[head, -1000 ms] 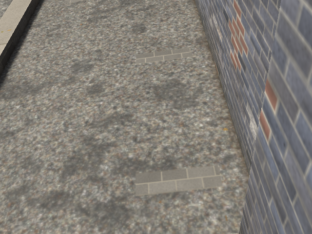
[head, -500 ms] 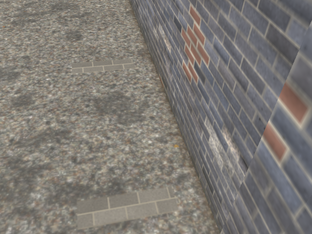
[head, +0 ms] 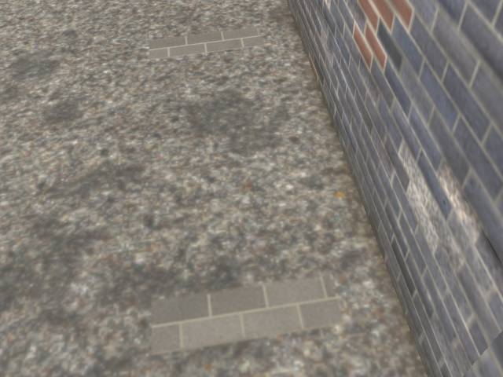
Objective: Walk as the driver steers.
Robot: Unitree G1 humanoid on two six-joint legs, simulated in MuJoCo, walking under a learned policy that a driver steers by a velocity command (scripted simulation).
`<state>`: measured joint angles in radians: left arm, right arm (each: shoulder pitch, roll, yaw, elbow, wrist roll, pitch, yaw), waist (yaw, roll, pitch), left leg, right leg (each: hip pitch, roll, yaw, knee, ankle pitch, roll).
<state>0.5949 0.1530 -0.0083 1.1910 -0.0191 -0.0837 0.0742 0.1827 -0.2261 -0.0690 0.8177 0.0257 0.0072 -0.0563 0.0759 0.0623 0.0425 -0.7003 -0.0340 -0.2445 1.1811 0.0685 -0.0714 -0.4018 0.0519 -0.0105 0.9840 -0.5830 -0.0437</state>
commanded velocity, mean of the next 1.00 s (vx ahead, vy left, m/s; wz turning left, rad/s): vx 0.05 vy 0.00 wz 0.00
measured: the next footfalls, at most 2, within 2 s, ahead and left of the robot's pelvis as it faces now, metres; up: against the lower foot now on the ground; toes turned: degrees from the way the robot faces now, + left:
left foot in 0.18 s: +0.13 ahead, +0.18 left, -0.22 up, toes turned +2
right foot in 0.38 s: +0.14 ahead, -0.10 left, -0.06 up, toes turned -1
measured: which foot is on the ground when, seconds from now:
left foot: up 0.00-0.16, down 0.18-1.00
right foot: down 0.00-0.22, up 0.24-0.36, down 0.38-0.52, up 0.54-0.66, down 0.68-1.00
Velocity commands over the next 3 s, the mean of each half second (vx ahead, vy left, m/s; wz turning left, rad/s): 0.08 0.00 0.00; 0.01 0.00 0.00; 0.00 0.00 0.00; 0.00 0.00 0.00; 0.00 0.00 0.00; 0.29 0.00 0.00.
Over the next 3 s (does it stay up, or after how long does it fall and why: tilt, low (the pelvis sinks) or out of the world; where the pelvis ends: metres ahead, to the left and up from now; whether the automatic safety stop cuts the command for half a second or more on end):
stays up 0.28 0.09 -0.23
